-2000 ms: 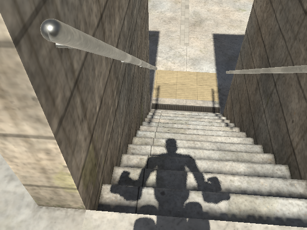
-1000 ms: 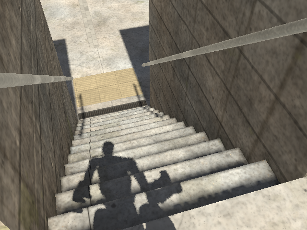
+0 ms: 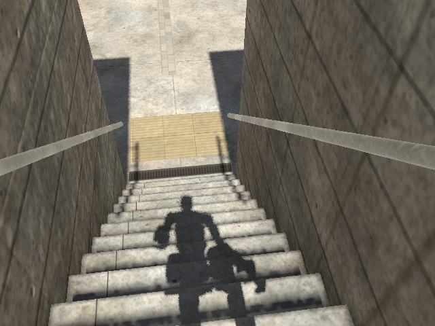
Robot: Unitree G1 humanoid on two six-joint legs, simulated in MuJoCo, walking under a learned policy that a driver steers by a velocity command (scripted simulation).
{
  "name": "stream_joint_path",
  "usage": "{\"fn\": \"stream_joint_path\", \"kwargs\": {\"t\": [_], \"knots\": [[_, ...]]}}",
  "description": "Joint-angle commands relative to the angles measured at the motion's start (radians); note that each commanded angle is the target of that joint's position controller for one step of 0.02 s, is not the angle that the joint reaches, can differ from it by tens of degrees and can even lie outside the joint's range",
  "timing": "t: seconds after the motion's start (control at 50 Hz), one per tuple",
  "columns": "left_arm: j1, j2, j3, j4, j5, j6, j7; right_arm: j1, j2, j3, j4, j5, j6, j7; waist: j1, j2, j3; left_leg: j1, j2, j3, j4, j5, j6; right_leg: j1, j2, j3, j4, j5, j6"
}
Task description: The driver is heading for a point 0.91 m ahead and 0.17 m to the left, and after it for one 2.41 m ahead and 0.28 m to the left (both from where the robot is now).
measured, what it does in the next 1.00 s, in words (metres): goes down, turning left: right foot 0.21 m lower, then left foot 0.21 m lower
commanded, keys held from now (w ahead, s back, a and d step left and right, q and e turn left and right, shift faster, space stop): w+q+shift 0.54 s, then w+shift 0.36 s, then w+e+shift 0.10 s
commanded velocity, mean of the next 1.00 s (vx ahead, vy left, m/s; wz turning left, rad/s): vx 0.94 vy -0.08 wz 0.70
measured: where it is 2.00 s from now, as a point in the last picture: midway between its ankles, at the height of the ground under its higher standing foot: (173, 301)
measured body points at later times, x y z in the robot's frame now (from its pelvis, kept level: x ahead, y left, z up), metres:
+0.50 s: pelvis +0.26 -0.09 -0.19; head +0.25 -0.11 +0.26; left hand +0.18 +0.18 -0.30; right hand +0.51 -0.26 -0.29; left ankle +0.15 +0.01 -0.61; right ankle +0.26 -0.21 -0.91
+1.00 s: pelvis +0.46 +0.08 -0.37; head +0.44 +0.10 +0.08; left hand +0.22 +0.20 -0.52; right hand +0.74 -0.02 -0.47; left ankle +0.45 +0.18 -1.10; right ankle +0.40 -0.16 -0.82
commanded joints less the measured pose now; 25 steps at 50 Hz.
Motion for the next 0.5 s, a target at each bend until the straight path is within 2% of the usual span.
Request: {"fn": "stream_joint_path", "kwargs": {"t": [0.02,0.04,0.06,0.08,0.12,0.14,0.16,0.18,0.2,0.22,0.24,0.26,0.28,0.3,0.32,0.34,0.36,0.38,0.4,0.42,0.44,0.46,0.48,0.5], "knots": [[0.118,0.126,0.027,-0.059,0.031,0.034,-0.004,-0.154,-0.112,-0.002,-0.159,0.002,-0.062,-0.009,0.126,-0.006,-0.074,-0.048,0.223,-0.437,-0.238,0.877,0.218,-0.114,-0.004,-0.009,-0.221,-0.043,0.043],[0.083,0.111,0.026,-0.071,0.025,0.044,-0.009,-0.091,-0.11,0.0,-0.15,0.01,-0.07,-0.01,0.101,-0.009,-0.104,-0.038,0.21,-0.437,-0.213,0.952,0.21,-0.101,-0.007,-0.011,-0.271,-0.015,0.033],[0.075,0.084,0.012,-0.071,0.023,0.044,-0.018,-0.036,-0.114,-0.001,-0.132,0.002,-0.069,-0.015,0.078,0.012,-0.165,-0.015,0.198,-0.416,-0.184,1.095,0.2,-0.042,0.012,-0.043,-0.271,0.05,0.013],[0.143,0.1,0.021,-0.035,0.011,0.03,-0.028,-0.006,-0.132,-0.004,-0.135,-0.026,-0.069,-0.013,0.073,0.032,-0.227,0.041,0.196,-0.404,-0.132,1.147,0.185,-0.008,0.026,-0.057,-0.209,0.204,-0.025],[0.049,0.107,0.023,-0.06,0.002,0.011,-0.036,-0.013,-0.108,-0.002,-0.166,-0.014,-0.054,-0.008,0.053,0.021,-0.203,0.023,0.164,-0.391,-0.09,1.157,0.143,-0.003,0.026,-0.042,-0.271,0.181,-0.054],[-0.095,0.132,0.047,-0.109,-0.003,-0.001,-0.039,0.106,-0.119,-0.013,-0.12,-0.024,-0.059,-0.017,-0.01,0.04,-0.142,0.167,0.183,-0.52,0.018,0.842,0.173,-0.234,0.016,0.073,-0.323,0.348,-0.06],[-0.192,0.165,0.056,-0.14,-0.018,0.0,-0.037,0.161,-0.102,-0.006,-0.1,-0.021,-0.071,-0.022,-0.039,0.032,-0.092,0.283,0.201,-0.595,0.039,0.734,0.181,-0.395,0.018,0.119,-0.387,0.306,-0.041],[-0.262,0.158,0.049,-0.156,-0.011,0.0,-0.041,0.183,-0.107,-0.009,-0.105,-0.017,-0.068,-0.029,-0.077,0.039,-0.092,0.37,0.197,-0.627,0.061,0.713,0.18,-0.477,0.031,0.123,-0.423,0.258,-0.027],[-0.263,0.142,0.042,-0.151,-0.003,-0.006,-0.053,0.176,-0.132,-0.021,-0.112,-0.009,-0.063,-0.037,-0.079,0.057,-0.108,0.419,0.193,-0.647,0.083,0.691,0.183,-0.5,0.044,0.134,-0.472,0.265,-0.028],[-0.252,0.108,0.024,-0.175,-0.005,-0.012,-0.067,0.149,-0.072,-0.005,-0.118,0.008,-0.054,-0.05,-0.053,-0.005,-0.106,0.246,0.114,-0.593,0.095,0.499,0.141,-0.324,0.062,0.124,-0.658,0.536,-0.009],[-0.177,0.077,0.012,-0.16,-0.016,-0.017,-0.082,0.036,-0.058,0.003,-0.131,0.029,-0.059,-0.046,0.0,0.015,-0.114,-0.003,0.06,-0.506,0.048,0.38,0.096,-0.007,0.089,0.069,-0.759,0.735,-0.016],[-0.138,0.058,0.005,-0.144,-0.041,-0.007,-0.09,-0.018,-0.066,0.007,-0.14,0.027,-0.058,-0.036,0.001,0.059,-0.118,-0.135,0.036,-0.468,0.002,0.255,0.069,0.23,0.109,0.03,-0.834,0.754,-0.015],[-0.102,0.064,0.009,-0.131,-0.062,0.0,-0.093,-0.023,-0.064,0.009,-0.143,0.019,-0.055,-0.036,-0.002,0.09,-0.095,-0.165,0.039,-0.51,0.003,0.184,0.066,0.325,0.085,0.057,-0.874,0.78,-0.018],[-0.004,0.082,0.026,-0.124,-0.075,-0.004,-0.085,-0.055,-0.058,0.019,-0.135,0.009,-0.044,-0.041,0.031,0.141,-0.101,-0.208,0.02,-0.522,0.079,0.206,0.061,0.456,0.085,0.044,-0.844,0.799,-0.008],[0.187,0.127,0.049,-0.054,-0.066,-0.017,-0.071,-0.16,-0.057,0.019,-0.145,-0.003,-0.033,-0.047,0.154,0.168,-0.121,-0.229,0.024,-0.551,0.263,0.274,0.044,0.575,0.045,0.115,-0.797,0.896,-0.032],[0.268,0.14,0.05,-0.052,-0.08,-0.019,-0.066,-0.155,-0.088,0.009,-0.158,-0.02,-0.011,-0.039,0.187,0.119,-0.097,-0.099,-0.008,-0.444,0.376,0.331,0.039,0.534,0.031,0.058,-1.048,0.778,-0.025],[0.407,0.157,0.067,0.015,-0.072,-0.02,-0.054,-0.183,-0.079,0.011,-0.151,-0.023,0.005,-0.032,0.236,0.059,-0.093,-0.121,-0.013,-0.412,0.622,0.485,0.045,0.668,-0.012,0.036,-1.143,0.842,-0.021],[0.471,0.175,0.081,0.029,-0.072,-0.017,-0.051,-0.223,-0.054,0.011,-0.165,-0.02,0.004,-0.009,0.285,-0.092,-0.088,-0.256,-0.094,-0.35,0.993,0.252,0.022,0.775,-0.07,0.078,-1.204,0.831,-0.052],[0.417,0.163,0.055,0.03,-0.049,-0.036,-0.065,-0.152,0.063,0.036,-0.181,-0.009,0.007,0.005,0.176,-0.227,-0.013,-0.546,-0.168,-0.278,1.325,-0.321,0.02,0.807,-0.17,0.16,-0.992,1.124,-0.043],[0.339,0.162,0.042,0.013,-0.016,-0.061,-0.086,0.003,0.117,0.045,-0.226,0.033,-0.001,0.001,0.021,-0.337,-0.094,-0.782,-0.054,-0.194,1.379,-0.357,0.004,0.935,-0.274,0.194,-0.65,1.434,-0.03],[0.383,0.141,0.043,0.02,-0.039,-0.074,-0.087,0.041,0.105,0.044,-0.185,0.026,-0.01,-0.013,0.038,-0.26,-0.147,-0.828,0.002,-0.163,1.355,-0.277,-0.005,0.906,-0.304,0.213,-0.705,1.295,-0.026],[0.396,0.138,0.04,0.02,-0.039,-0.092,-0.09,-0.048,0.05,0.028,-0.19,-0.001,-0.016,-0.019,0.065,-0.158,-0.121,-0.824,0.054,-0.152,1.337,-0.082,-0.004,0.745,-0.279,0.199,-0.791,0.946,-0.037],[0.334,0.126,0.028,0.026,-0.048,-0.085,-0.079,-0.144,0.032,0.031,-0.201,-0.027,0.008,-0.011,0.056,-0.062,-0.057,-0.8,0.056,-0.136,1.38,0.045,0.014,0.524,-0.213,0.143,-0.844,0.744,-0.011],[0.39,0.237,0.041,0.04,-0.054,-0.112,-0.083,-0.187,0.064,0.044,-0.282,-0.023,0.018,-0.017,0.043,-0.233,-0.01,-0.855,0.129,-0.108,1.404,0.017,-0.014,0.433,-0.337,0.281,-0.845,0.798,-0.103]]}}
Keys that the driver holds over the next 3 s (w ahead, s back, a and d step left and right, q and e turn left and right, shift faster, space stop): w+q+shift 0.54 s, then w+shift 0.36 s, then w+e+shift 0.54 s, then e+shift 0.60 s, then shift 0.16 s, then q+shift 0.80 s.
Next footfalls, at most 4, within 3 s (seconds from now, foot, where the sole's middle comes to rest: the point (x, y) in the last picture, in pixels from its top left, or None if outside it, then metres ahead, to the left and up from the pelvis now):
0.38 right None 0.30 -0.19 -0.94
0.94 left None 0.48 0.21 -1.14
1.44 right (195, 311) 0.76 0.09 -1.35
1.86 left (152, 288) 0.96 0.31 -1.55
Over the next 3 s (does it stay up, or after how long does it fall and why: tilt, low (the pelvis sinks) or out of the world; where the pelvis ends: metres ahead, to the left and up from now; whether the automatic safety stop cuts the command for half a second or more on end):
stays up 0.95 0.23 -0.80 its command is cut before an obstacle after 0.9 s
